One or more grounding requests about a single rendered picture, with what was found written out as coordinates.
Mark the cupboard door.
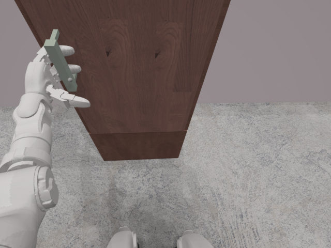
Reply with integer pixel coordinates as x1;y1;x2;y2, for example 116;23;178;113
20;0;224;134

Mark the left robot upper arm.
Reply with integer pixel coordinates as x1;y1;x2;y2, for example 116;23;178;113
0;165;59;248

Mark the robot left forearm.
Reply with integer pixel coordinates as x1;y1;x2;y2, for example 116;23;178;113
0;93;53;173

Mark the left robot hand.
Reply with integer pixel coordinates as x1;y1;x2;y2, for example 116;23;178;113
25;45;91;109

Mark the handle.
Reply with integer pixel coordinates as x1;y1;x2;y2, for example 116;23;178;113
44;29;77;91

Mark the robot left thigh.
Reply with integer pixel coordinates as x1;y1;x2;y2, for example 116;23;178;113
107;230;138;248

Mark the robot right shin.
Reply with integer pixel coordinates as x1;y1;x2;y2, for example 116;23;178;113
182;230;193;236

